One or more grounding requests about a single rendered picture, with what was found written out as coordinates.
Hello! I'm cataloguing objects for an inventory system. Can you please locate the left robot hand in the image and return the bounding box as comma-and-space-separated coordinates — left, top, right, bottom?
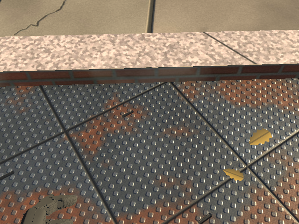
21, 194, 78, 224

